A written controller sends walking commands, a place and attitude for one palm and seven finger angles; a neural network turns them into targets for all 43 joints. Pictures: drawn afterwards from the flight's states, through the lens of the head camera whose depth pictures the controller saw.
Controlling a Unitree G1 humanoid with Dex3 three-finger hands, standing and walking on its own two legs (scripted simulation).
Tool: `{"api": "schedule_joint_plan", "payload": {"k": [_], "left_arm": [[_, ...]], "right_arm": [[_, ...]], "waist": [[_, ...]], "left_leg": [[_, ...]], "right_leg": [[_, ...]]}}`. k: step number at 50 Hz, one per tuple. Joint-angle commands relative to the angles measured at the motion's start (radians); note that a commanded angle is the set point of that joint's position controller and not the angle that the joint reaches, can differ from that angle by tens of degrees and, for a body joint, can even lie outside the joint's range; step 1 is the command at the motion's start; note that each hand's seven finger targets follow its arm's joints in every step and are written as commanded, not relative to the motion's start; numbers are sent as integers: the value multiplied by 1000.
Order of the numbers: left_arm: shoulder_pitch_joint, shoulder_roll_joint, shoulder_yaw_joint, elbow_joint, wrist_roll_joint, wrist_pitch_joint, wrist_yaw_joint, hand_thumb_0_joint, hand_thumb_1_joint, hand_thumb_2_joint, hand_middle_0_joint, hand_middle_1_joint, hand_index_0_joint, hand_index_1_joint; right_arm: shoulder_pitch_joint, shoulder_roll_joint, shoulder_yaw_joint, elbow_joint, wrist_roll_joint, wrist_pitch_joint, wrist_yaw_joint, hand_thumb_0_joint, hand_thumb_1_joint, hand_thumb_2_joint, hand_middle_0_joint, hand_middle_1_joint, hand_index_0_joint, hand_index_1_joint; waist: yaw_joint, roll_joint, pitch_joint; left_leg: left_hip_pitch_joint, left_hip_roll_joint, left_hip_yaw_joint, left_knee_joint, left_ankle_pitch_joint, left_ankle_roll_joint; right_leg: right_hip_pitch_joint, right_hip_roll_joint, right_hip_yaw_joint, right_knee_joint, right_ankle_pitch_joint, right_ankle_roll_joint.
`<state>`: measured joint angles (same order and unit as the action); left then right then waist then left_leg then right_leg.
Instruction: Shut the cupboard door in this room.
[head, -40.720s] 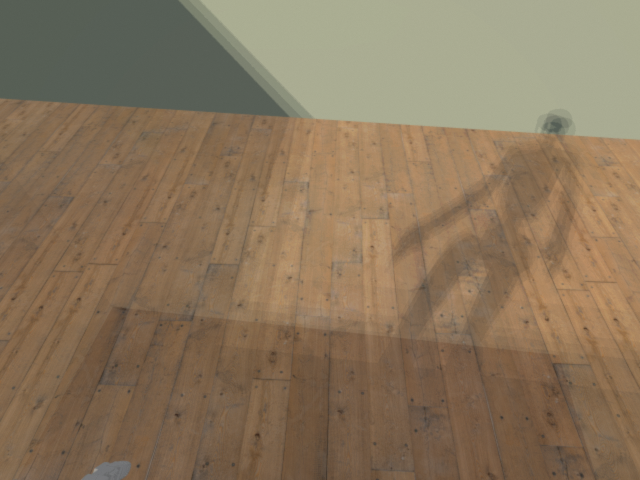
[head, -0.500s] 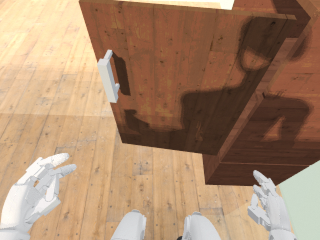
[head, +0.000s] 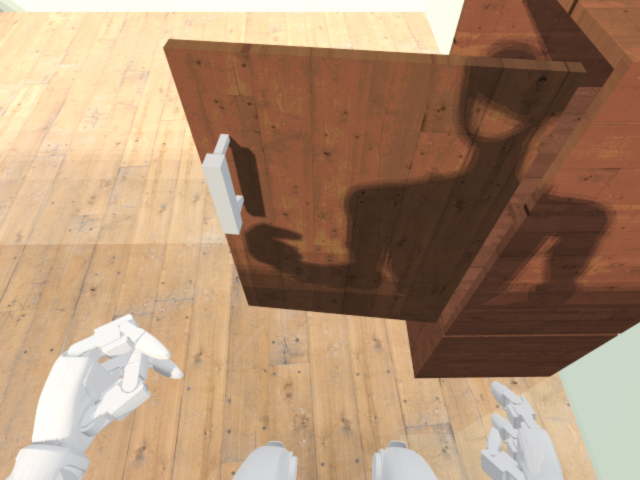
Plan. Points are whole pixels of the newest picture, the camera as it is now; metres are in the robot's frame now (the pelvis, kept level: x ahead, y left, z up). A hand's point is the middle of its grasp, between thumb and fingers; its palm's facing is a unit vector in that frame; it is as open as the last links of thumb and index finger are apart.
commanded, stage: raise the hand and make a fist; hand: left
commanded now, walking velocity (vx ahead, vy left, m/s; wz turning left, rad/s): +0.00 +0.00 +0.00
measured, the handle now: (228, 186) +0.46 +0.16 +0.09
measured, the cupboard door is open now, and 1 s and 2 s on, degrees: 84 84 84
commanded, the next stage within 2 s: bring the fist close to the handle in 0.94 s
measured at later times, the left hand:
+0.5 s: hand (149, 346) +0.24 +0.19 +0.09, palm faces -0.02 -1.00 -0.06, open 3.1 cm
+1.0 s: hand (173, 338) +0.25 +0.17 +0.09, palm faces -0.02 -1.00 -0.07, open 3.1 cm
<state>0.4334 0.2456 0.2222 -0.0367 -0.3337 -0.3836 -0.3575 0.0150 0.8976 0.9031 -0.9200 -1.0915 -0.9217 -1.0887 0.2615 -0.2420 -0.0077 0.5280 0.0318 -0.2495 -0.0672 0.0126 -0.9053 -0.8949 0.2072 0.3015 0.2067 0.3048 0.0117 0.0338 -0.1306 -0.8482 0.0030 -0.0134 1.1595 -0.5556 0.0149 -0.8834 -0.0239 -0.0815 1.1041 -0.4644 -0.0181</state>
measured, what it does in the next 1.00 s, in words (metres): stands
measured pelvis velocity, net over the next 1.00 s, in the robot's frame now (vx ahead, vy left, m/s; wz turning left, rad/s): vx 0.02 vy -0.01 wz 0.01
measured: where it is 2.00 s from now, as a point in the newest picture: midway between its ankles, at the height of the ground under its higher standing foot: outside the picture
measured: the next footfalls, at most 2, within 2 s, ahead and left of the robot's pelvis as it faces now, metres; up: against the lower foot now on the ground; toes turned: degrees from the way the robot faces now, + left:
none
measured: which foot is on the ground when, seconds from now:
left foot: down 0.00-1.00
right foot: down 0.00-1.00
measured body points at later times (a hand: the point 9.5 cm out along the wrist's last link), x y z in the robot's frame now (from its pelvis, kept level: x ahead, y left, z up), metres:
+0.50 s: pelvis +0.02 +0.00 +0.02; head +0.06 +0.00 +0.47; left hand +0.23 +0.25 +0.10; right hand +0.20 -0.22 -0.05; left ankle +0.01 +0.11 -0.65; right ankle +0.04 -0.11 -0.65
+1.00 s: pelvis +0.02 -0.01 +0.03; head +0.07 -0.02 +0.47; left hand +0.24 +0.23 +0.10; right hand +0.20 -0.25 -0.05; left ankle +0.01 +0.11 -0.65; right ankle +0.04 -0.11 -0.65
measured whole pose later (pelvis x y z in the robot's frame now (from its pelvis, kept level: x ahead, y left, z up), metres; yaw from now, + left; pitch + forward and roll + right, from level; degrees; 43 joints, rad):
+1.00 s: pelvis +0.02 -0.01 +0.03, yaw +0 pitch +11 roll -1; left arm 0.37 0.24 0.17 -0.04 -0.28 -0.34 -0.27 0.02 0.90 0.90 -1.30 -1.50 -1.30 -1.50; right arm 0.27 -0.25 0.01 0.50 0.03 -0.19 -0.06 0.01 -0.91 -0.89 0.21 0.30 0.21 0.30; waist -0.01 0.04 -0.12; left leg -0.68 0.01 -0.02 1.00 -0.52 0.00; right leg -0.73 -0.01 -0.09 0.97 -0.45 -0.03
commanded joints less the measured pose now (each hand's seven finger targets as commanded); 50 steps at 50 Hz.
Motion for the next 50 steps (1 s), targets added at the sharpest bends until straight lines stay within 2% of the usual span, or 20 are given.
{"api": "schedule_joint_plan", "payload": {"k": [1,11,12,14,15,20,24,27,29,30,33,34,36,38,39,43,45,48,49,50], "left_arm": [[-33,138,64,-250,-12,-69,34,0,900,900,-1098,-1280,-1098,-1280],[-52,122,24,-250,18,-17,73,0,900,900,-1282,-1480,-1282,-1480],[-58,123,23,-264,18,-17,73,0,900,900,-1300,-1500,-1300,-1500],[-66,144,45,-250,17,-9,81,0,900,900,-1300,-1500,-1300,-1500],[-67,128,30,-256,19,-8,77,0,900,900,-1300,-1500,-1300,-1500],[-93,126,22,-264,26,1,86,0,900,900,-1300,-1500,-1300,-1500],[-116,139,31,-248,23,12,91,0,900,900,-1300,-1500,-1300,-1500],[-131,131,20,-251,32,17,98,0,900,900,-1300,-1500,-1300,-1500],[-109,143,35,-222,32,23,103,0,900,900,-1300,-1500,-1300,-1500],[-99,125,26,-204,30,26,101,0,900,900,-1300,-1500,-1300,-1500],[-108,130,31,-224,29,13,102,0,900,900,-1300,-1500,-1300,-1500],[-109,144,44,-212,28,12,103,0,900,900,-1300,-1500,-1300,-1500],[-112,127,31,-227,30,-2,105,0,900,900,-1300,-1500,-1300,-1500],[-116,124,28,-227,30,-12,107,0,900,900,-1300,-1500,-1300,-1500],[-116,138,36,-213,32,-13,107,0,900,900,-1300,-1500,-1300,-1500],[-122,125,23,-209,32,-21,99,0,900,900,-1300,-1500,-1300,-1500],[-120,128,27,-205,29,-20,93,0,900,900,-1300,-1500,-1300,-1500],[-127,132,31,-222,28,-25,94,0,900,900,-1300,-1500,-1300,-1500],[-127,145,40,-211,26,-22,95,0,900,900,-1300,-1500,-1300,-1500],[-122,128,31,-203,25,-22,90,0,900,900,-1300,-1500,-1300,-1500]], "right_arm": [[-61,-122,-40,-182,2,-49,-6,0,-900,-900,200,300,200,300],[-47,-127,-27,-203,2,-15,1,0,-900,-900,200,300,200,300],[-47,-127,-28,-206,3,-17,2,0,-900,-900,200,300,200,300],[-46,-127,-24,-203,-1,-12,2,0,-900,-900,200,300,200,300],[-44,-126,-24,-205,0,-10,2,0,-900,-900,200,300,200,300],[-35,-123,-19,-205,1,-6,6,0,-900,-900,200,300,200,300],[-38,-125,-18,-199,2,-2,3,0,-900,-900,200,300,200,300],[-37,-124,-17,-199,5,-2,4,0,-900,-900,200,300,200,300],[-38,-124,-18,-196,4,1,3,0,-900,-900,200,300,200,300],[-36,-121,-17,-198,3,3,4,0,-900,-900,200,300,200,300],[-37,-123,-21,-199,3,1,5,0,-900,-900,200,300,200,300],[-38,-123,-20,-194,-1,4,4,0,-900,-900,200,300,200,300],[-37,-120,-23,-195,2,3,6,0,-900,-900,200,300,200,300],[-36,-121,-22,-191,0,0,7,0,-900,-900,200,300,200,300],[-36,-122,-25,-187,-2,3,6,0,-900,-900,200,300,200,300],[-38,-121,-23,-188,2,3,6,0,-900,-900,200,300,200,300],[-36,-120,-25,-186,3,7,5,0,-900,-900,200,300,200,300],[-40,-117,-24,-186,3,6,4,0,-900,-900,200,300,200,300],[-42,-118,-24,-183,1,10,2,0,-900,-900,200,300,200,300],[-43,-116,-23,-185,2,10,3,0,-900,-900,200,300,200,300]], "waist": [[5,40,-197],[-14,26,-157],[-13,38,-174],[-12,18,-161],[-14,16,-175],[-14,41,-179],[-16,1,-162],[-14,34,-159],[-10,7,-148],[-13,-19,-147],[-9,0,-162],[-9,-21,-156],[-10,5,-175],[-13,-1,-170],[-16,-28,-163],[-17,-13,-162],[-19,-39,-172],[-15,-2,-178],[-17,-36,-170],[-17,-41,-173]], "left_leg": [[111,-16,-41,-235,249,-5],[164,-8,-52,-284,280,-14],[173,-10,-47,-282,286,-14],[169,-10,-51,-286,297,-15],[177,-10,-44,-285,310,-12],[207,-9,-42,-298,352,-15],[200,-10,-38,-304,340,-11],[215,-9,-34,-322,340,-12],[207,-12,-29,-320,330,-9],[197,-13,-25,-325,320,-8],[203,-16,-17,-321,332,-8],[193,-16,-18,-315,341,-6],[204,-17,-9,-311,352,-5],[199,-17,-10,-310,346,-5],[191,-17,-10,-303,341,-3],[184,-20,-4,-303,319,0],[182,-20,-1,-294,332,2],[189,-22,0,-296,323,2],[178,-21,-2,-288,326,3],[175,-22,1,-290,323,2]], "right_leg": [[204,32,21,-158,108,-9],[234,39,-4,-191,147,-8],[241,37,0,-195,154,-7],[263,40,0,-201,170,-11],[276,38,3,-204,187,-8],[298,36,1,-215,224,-9],[330,35,12,-237,229,-9],[328,31,9,-246,224,-7],[344,32,18,-257,224,-7],[352,29,18,-263,220,-3],[358,25,24,-263,236,-2],[376,24,31,-264,252,-3],[372,21,34,-263,268,0],[366,21,34,-261,262,1],[375,21,43,-266,260,1],[371,16,52,-276,236,3],[395,13,66,-280,260,5],[383,13,64,-280,248,6],[398,12,77,-285,255,6],[402,10,77,-285,253,8]]}}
